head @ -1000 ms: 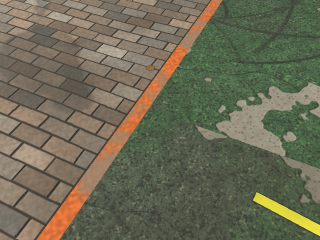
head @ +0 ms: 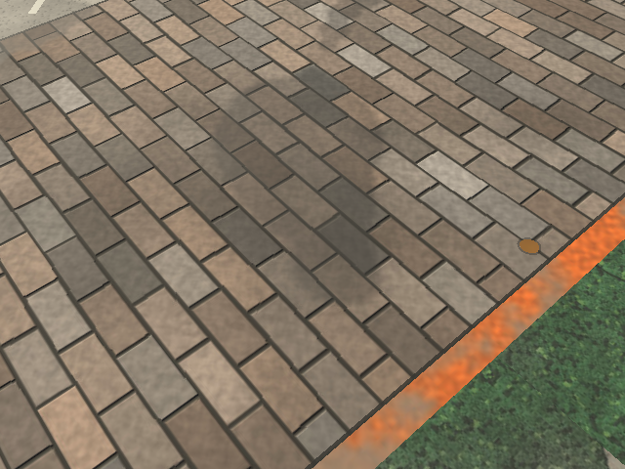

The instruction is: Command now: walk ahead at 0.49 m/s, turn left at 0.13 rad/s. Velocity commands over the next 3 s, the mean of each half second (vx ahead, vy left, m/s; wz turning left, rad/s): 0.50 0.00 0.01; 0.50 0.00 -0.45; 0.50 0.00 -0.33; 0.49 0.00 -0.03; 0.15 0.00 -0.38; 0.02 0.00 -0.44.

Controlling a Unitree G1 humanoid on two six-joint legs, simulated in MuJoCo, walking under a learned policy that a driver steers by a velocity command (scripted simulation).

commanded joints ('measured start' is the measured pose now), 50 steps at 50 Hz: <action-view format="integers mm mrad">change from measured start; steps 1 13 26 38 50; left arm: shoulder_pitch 17 229 155 -130 226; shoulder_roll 65 154 91 25 224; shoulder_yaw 6 17 16 10 89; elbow -31 61 9 -122 -157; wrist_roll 7 -26 -31 -16 -12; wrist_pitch -10 26 51 69 67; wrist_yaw -6 18 30 -11 -11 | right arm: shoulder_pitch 27 -358 -117 1 -83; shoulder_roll -62 -47 -77 -152 -153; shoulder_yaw -20 2 -26 -49 -31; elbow -68 -207 -120 -18 -135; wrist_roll -7 -1 -28 -28 10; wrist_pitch -8 -19 -41 -26 -64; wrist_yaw -4 20 31 -16 6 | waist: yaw -22 87 3 -62 130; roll -80 -90 74 -2 -138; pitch -41 39 -56 65 -359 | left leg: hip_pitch -181 -202 275 403 -392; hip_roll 126 84 261 268 6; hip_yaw -19 75 -99 222 -31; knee -33 -645 -1049 -1092 252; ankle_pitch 74 406 254 475 -196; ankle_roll -4 -43 119 89 -54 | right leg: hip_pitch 138 248 -304 -433 720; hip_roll -276 -275 -201 -172 -398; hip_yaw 327 152 150 75 808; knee -277 -263 754 308 -125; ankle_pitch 21 131 -122 229 -108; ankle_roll -183 -136 24 23 -356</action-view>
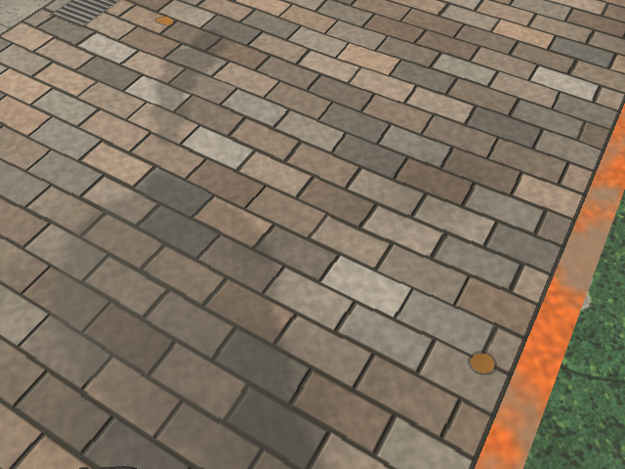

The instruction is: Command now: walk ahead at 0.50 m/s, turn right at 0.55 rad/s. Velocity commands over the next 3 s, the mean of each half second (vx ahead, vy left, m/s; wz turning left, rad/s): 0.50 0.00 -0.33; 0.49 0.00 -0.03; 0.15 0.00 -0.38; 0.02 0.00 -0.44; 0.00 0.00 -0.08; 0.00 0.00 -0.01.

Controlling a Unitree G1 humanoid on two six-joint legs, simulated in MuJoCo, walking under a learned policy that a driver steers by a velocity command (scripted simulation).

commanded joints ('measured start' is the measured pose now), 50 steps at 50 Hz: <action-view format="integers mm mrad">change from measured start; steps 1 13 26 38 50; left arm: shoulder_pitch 282 242 281 35 262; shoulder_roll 173 141 147 48 208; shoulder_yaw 54 30 7 -8 40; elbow -2 1 6 -51 -16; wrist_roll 6 3 -17 17 50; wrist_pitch -17 -24 -38 -27 -65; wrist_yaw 14 54 47 50 23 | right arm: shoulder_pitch -119 -289 90 10 48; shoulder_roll -138 -52 -151 -148 -132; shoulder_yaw -17 -1 -41 -25 -11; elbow -176 -224 -154 -118 -102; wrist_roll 42 -12 7 2 -17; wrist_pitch -93 -41 -50 -35 11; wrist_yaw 25 23 46 28 -1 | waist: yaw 128 86 -78 -20 124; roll -67 -65 181 70 1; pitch -253 -63 -265 -41 -324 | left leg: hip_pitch -695 -432 399 2 -31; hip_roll -24 8 300 108 29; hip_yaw -219 -131 -768 -225 -141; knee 395 -361 -713 -870 -181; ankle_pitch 42 609 42 564 736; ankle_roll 46 -33 293 223 67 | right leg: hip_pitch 772 296 -278 -170 552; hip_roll -341 -138 -27 -161 -212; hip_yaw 675 233 242 107 200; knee -361 -434 683 100 -139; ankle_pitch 20 286 -318 224 631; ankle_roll -252 -101 75 131 -43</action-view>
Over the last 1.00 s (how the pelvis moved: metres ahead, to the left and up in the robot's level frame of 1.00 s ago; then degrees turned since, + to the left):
0.54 0.00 -0.02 -18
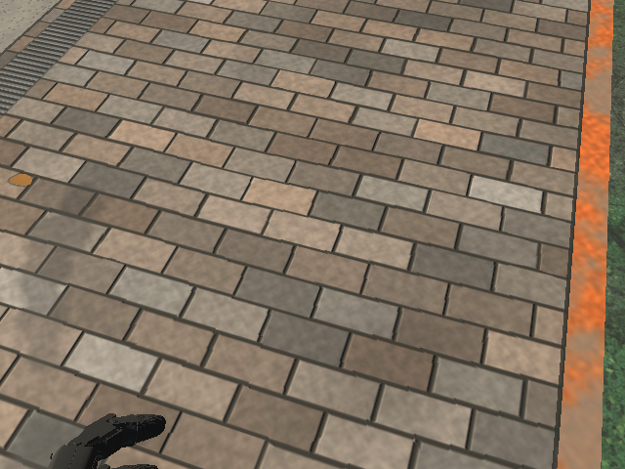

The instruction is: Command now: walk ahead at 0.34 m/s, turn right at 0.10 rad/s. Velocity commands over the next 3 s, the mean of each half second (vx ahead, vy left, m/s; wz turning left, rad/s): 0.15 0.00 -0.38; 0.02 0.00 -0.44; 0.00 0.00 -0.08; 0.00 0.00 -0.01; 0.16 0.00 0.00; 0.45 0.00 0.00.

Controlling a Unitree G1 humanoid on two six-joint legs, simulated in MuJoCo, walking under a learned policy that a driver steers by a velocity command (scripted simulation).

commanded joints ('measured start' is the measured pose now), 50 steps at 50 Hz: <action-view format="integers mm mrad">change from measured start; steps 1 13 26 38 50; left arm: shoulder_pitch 351 133 241 118 72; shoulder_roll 289 221 247 133 136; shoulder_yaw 81 75 96 62 37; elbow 39 1 -6 -103 -64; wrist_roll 22 -12 -19 -21 8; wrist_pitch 0 72 127 164 100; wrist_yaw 9 47 73 35 48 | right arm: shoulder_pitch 128 -164 -280 -262 -224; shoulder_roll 2 -85 -128 -186 -122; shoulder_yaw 22 -14 -39 -70 -57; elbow -80 -162 -240 -221 -154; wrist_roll -30 -24 -49 -12 -18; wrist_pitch -30 36 15 50 73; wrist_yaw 1 -37 -20 -31 -38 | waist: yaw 114 49 112 42 56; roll -272 -88 169 211 -123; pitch -426 -157 -100 -104 -78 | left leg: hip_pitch -560 -438 -130 -113 -507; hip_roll -49 36 373 328 90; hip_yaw -5 -60 -355 -48 -33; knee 772 460 -96 -86 676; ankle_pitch -120 158 636 599 54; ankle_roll -33 -85 215 203 -95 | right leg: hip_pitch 907 177 -151 57 295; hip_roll -402 -156 75 -1 -190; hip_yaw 518 261 155 -28 196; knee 53 -166 664 310 -156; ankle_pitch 658 285 -519 -359 189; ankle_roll -332 -218 72 107 -174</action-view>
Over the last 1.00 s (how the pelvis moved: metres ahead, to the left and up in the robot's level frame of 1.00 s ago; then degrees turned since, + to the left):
0.56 -0.03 0.01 -9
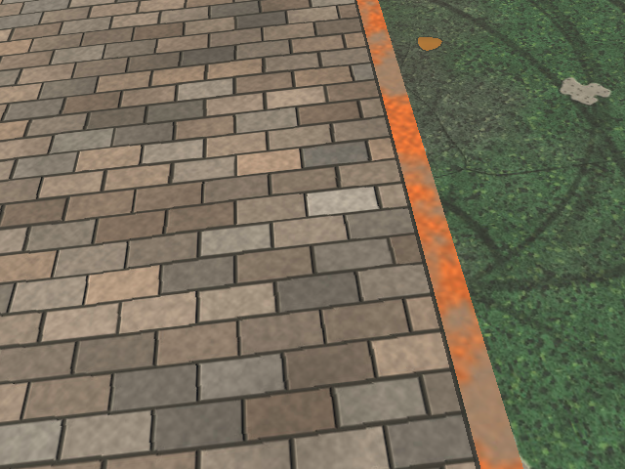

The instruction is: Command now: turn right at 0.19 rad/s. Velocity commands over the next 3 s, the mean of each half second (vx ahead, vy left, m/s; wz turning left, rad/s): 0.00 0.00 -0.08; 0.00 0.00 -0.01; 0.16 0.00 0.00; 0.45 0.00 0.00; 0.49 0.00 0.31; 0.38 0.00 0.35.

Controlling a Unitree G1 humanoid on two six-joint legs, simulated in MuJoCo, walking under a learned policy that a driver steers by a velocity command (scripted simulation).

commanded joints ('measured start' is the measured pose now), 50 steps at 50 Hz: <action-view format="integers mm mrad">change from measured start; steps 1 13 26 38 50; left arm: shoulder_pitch -58 27 -24 -8 -1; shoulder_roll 107 95 77 82 71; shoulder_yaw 21 13 18 14 5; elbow -46 71 191 310 384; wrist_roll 2 3 -7 -12 -14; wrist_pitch -30 -44 -20 -21 -20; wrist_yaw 12 -3 19 30 33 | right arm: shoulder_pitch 21 44 26 39 72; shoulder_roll -72 -142 -34 -14 -2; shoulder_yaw -22 -12 21 31 40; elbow -43 10 78 157 219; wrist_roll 1 -6 -7 -5 -4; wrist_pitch -7 -31 -55 -51 -48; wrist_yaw -10 5 -3 -6 -12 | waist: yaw -11 62 12 17 19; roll -187 42 -47 -52 -50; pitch -108 -78 -23 -13 -4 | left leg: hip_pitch -5 383 273 274 272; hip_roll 9 65 6 -16 -27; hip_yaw -46 -80 -52 -34 -26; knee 40 -569 -616 -628 -635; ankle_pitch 99 492 296 303 300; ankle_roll -15 87 69 69 69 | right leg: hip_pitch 87 -7 70 90 88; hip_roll -221 -71 -48 -49 -46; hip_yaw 170 126 83 75 64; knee -167 -118 -79 -83 -92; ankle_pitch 402 46 86 115 115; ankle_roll -172 -37 -7 -3 -3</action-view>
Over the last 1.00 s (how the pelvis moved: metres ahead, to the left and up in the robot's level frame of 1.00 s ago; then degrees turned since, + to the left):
0.10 -0.04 0.02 -27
